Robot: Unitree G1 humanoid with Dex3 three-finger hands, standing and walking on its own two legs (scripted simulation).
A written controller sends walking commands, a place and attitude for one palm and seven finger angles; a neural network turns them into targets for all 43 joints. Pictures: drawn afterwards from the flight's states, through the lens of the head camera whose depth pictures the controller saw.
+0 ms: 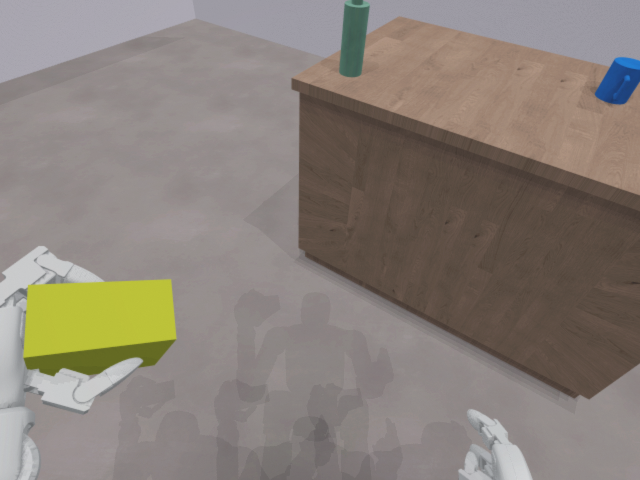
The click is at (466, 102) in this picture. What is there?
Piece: table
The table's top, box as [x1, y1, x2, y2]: [291, 16, 639, 210]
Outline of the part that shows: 291,78 292,89 639,210 639,82 628,100 624,104 611,104 600,100 594,95 594,92 609,67 608,66 399,16 366,35 362,72 359,76 346,77 338,72 340,54 339,50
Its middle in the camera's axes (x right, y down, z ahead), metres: +0.57 -0.40 +1.08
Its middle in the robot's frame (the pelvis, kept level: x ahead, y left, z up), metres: +1.10 -0.51 +0.00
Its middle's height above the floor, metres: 0.78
